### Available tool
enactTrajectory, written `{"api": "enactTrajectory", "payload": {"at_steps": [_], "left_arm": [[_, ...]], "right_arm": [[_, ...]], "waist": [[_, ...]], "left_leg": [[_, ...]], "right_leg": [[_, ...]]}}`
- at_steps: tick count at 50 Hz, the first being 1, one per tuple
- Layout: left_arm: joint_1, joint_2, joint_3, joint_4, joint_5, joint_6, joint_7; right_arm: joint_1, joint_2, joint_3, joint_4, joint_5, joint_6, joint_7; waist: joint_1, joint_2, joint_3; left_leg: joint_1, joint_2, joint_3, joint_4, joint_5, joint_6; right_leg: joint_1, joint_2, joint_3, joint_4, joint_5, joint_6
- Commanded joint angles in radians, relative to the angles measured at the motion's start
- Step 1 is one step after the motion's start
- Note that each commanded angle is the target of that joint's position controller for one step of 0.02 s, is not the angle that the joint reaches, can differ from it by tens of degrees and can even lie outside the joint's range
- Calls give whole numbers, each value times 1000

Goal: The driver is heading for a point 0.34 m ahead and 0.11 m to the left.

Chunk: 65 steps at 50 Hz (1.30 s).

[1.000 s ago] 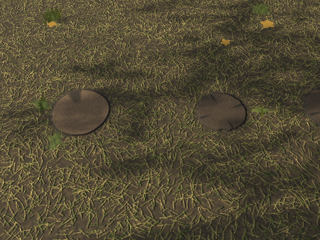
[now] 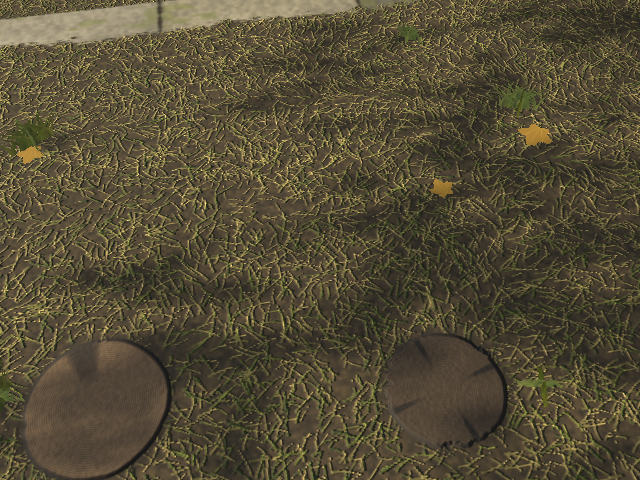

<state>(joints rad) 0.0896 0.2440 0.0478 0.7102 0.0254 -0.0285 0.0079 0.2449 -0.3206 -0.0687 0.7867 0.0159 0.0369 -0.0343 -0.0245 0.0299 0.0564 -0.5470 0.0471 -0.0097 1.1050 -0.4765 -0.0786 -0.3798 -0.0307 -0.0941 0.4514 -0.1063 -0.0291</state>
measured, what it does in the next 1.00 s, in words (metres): walks ahead, turning left: left foot, then right foot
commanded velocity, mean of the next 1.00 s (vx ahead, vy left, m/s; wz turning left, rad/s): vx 0.22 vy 0.00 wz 0.35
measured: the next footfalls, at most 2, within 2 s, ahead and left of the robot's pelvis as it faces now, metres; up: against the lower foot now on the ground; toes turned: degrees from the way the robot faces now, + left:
left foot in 0.22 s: +0.07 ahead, +0.13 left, +0.00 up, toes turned +11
right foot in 0.64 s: +0.40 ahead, +0.00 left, +0.00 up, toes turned +20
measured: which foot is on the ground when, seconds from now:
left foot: up 0.00-0.20, down 0.22-0.66, up 0.68-0.92, down 0.94-1.00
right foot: down 0.00-0.20, up 0.22-0.62, down 0.64-1.00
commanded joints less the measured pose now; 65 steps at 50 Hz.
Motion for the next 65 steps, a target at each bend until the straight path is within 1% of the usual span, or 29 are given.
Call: {"api": "enactTrajectory", "payload": {"at_steps": [1, 7, 9, 10, 11, 12, 13, 14, 16, 17, 20, 25, 29, 31, 32, 33, 34, 35, 36, 37, 39, 42, 45, 47, 48, 49, 50, 55, 65], "left_arm": [[-71, 156, 47, -50, -1, -17, 11], [-45, 219, 71, -3, -52, -8, 5], [-52, 195, 66, 9, -60, 0, 5], [-52, 150, 55, 13, -53, 6, 2], [-69, 72, 35, 0, -36, 8, -9], [-120, 88, 39, -56, -41, -10, -12], [-164, 160, 55, -62, -60, -36, -17], [-138, 190, 66, -50, -63, -53, -21], [-111, 179, 69, -9, -22, -67, -15], [-117, 163, 67, -1, -17, -70, -18], [-139, 122, 56, 4, -24, -72, -27], [-232, 77, 31, -25, -28, -72, -44], [-191, 124, 39, -16, -26, -78, -57], [-79, 153, 49, 23, -9, -89, -52], [-5, 188, 57, 41, 7, -96, -47], [98, 260, 68, 50, 29, -98, -41], [148, 232, 61, 79, 14, -77, -43], [140, 179, 46, 82, -24, -64, -49], [66, 148, 34, 72, -30, -54, -46], [4, 108, 16, 68, -24, -47, -43], [-76, 96, 7, 78, -7, -32, -39], [-90, 125, 15, 100, 0, -22, -27], [-95, 133, 11, 114, -20, -7, -17], [-60, 83, -11, 133, -17, -3, -22], [-28, 91, -9, 140, -7, -2, -25], [-28, 90, -8, 144, -7, 3, -23], [-38, 103, -7, 150, -9, 5, -19], [2, 103, -8, 200, -17, 5, -10], [-9, 121, -5, 277, -28, 32, 4]], "right_arm": [[108, -39, -15, -54, -10, 17, -1], [43, -74, -29, -82, -6, 5, 42], [119, -72, -39, -36, -7, 0, 45], [196, -85, -49, 1, -3, -2, 40], [276, -160, -68, 13, -2, -10, 25], [245, -264, -76, -35, -10, -37, 32], [181, -207, -63, -64, -28, -66, 35], [124, -170, -49, -74, -24, -86, 31], [98, -128, -36, -78, -3, -90, 21], [111, -115, -30, -79, -6, -90, 14], [153, -119, -34, -75, -6, -96, 1], [200, -123, -41, -52, -7, -78, -8], [189, -122, -43, -49, -4, -63, -9], [147, -109, -38, -57, 0, -63, -10], [149, -85, -29, -64, -7, -68, -8], [195, -38, -11, -86, -33, -74, -6], [336, 4, 3, -60, -21, -74, -3], [327, -97, -20, -32, -2, -67, -1], [223, -127, -30, -47, 9, -53, -4], [163, -117, -28, -54, 2, -38, -11], [134, -70, -21, -64, -13, -10, -18], [130, -8, 2, -50, -20, -12, -21], [136, -15, 1, -21, -21, -13, -11], [69, -49, -1, -48, -46, -8, -8], [18, -112, -12, -70, -43, -4, -13], [0, -108, -14, -54, -38, -8, -9], [-17, -65, -5, -58, -40, -18, -4], [8, -45, 2, -25, -29, -57, 0], [-12, -42, 6, 32, -23, -53, 2]], "waist": [[-30, -164, -153], [-22, -152, -150], [-57, -106, -127], [-76, -31, -97], [-86, 224, -56], [-72, 304, 7], [-72, 194, 34], [-29, 170, 45], [-9, 105, 4], [-7, 94, -17], [-13, 71, -45], [-52, 114, -18], [-37, 121, -44], [21, 118, -92], [49, 89, -164], [55, -76, -323], [26, -312, -467], [42, -213, -434], [45, -157, -297], [33, -108, -223], [-16, -139, -135], [-16, -177, -150], [-38, -142, -181], [-20, -87, -135], [32, -3, -82], [46, 74, -51], [32, 64, -23], [28, 29, -75], [32, -25, -96]], "left_leg": [[120, 45, -3, -108, 122, 13], [238, 29, 62, -375, 164, 108], [365, -16, 113, -501, 169, 152], [432, -22, 71, -581, 102, 189], [508, 178, -262, -757, -45, 282], [523, 310, -711, -938, -306, 431], [497, 318, -703, -1001, -338, 422], [488, 293, -618, -982, -232, 374], [496, 223, -456, -945, -10, 306], [493, 192, -402, -943, 78, 291], [501, 145, -299, -929, 268, 274], [452, 107, -195, -841, 591, 244], [489, 136, -244, -742, 696, 224], [512, 102, -237, -626, 829, 193], [472, 51, -215, -517, 823, 157], [269, -23, -195, -269, 510, 108], [69, -136, -161, 23, -218, 48], [38, -103, -217, 118, -226, 32], [-16, -69, -184, 140, -173, 23], [-1, -34, -155, 89, -125, 15], [122, 18, -118, -98, -59, 4], [283, 4, -54, -346, 18, 5], [441, -16, -16, -573, 302, 30], [499, 39, -90, -669, 391, 72], [424, 84, -138, -688, 311, 109], [289, 57, -120, -695, 106, 128], [254, 34, -103, -708, 61, 117], [343, 20, -81, -649, 397, 82], [370, 4, -58, -639, 534, 88]], "right_leg": [[38, -265, 124, -209, 167, -212], [79, -301, 116, -253, -325, -151], [24, -259, 65, -172, -450, -100], [-37, -201, 7, -22, -501, -59], [-231, -84, -110, 376, -516, 23], [-523, 56, 38, 554, -536, 38], [-560, 1, 149, 604, -423, 10], [-553, -23, 163, 572, -295, -6], [-474, -41, 158, 482, -144, 14], [-425, -31, 152, 451, -76, 26], [-346, 5, 139, 310, 65, 55], [-205, 47, 103, 99, 153, 71], [-112, 51, 110, 37, 130, 31], [29, 66, 85, -49, 192, -11], [194, 9, 119, -57, 381, -48], [525, -190, 301, 66, 765, -144], [723, -390, 576, 48, 861, -314], [630, -365, 611, -18, 597, -307], [512, -318, 508, -50, 431, -264], [389, -269, 433, -87, 334, -233], [170, -202, 337, -157, 198, -195], [99, -159, 252, -165, 264, -195], [73, -150, 227, -148, 76, -164], [0, -94, 212, -145, -241, -63], [-8, -31, 165, -122, -345, -14], [79, 5, 118, -99, -295, 12], [106, 4, 121, -70, -251, 18], [145, -1, 112, -5, 1, -4], [226, -9, 117, 24, 152, 0]]}}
